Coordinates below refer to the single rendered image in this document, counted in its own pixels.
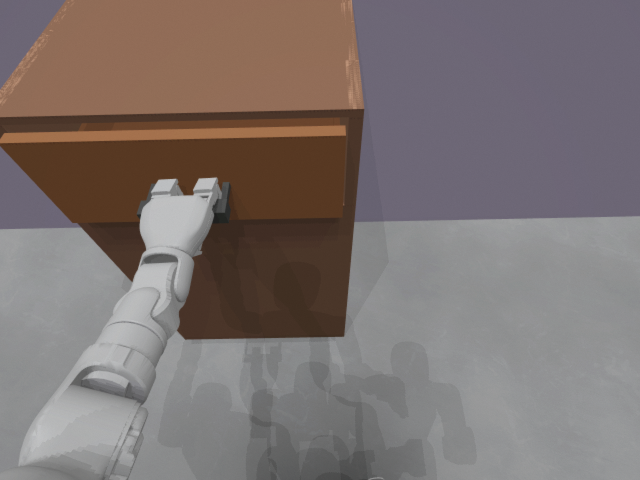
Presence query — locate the handle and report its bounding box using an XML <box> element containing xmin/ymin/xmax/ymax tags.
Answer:
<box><xmin>136</xmin><ymin>182</ymin><xmax>231</xmax><ymax>224</ymax></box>

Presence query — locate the robot left hand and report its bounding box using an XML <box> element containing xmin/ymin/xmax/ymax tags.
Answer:
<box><xmin>140</xmin><ymin>178</ymin><xmax>222</xmax><ymax>258</ymax></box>

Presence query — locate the cabinet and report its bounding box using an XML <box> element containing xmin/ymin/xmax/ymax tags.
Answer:
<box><xmin>0</xmin><ymin>0</ymin><xmax>364</xmax><ymax>340</ymax></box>

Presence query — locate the left robot upper arm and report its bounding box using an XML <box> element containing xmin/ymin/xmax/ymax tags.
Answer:
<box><xmin>0</xmin><ymin>385</ymin><xmax>148</xmax><ymax>480</ymax></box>

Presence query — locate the robot left forearm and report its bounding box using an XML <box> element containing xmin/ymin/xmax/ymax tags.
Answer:
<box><xmin>18</xmin><ymin>247</ymin><xmax>194</xmax><ymax>467</ymax></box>

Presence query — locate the drawer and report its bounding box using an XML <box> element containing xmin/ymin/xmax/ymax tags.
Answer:
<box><xmin>0</xmin><ymin>117</ymin><xmax>346</xmax><ymax>223</ymax></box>

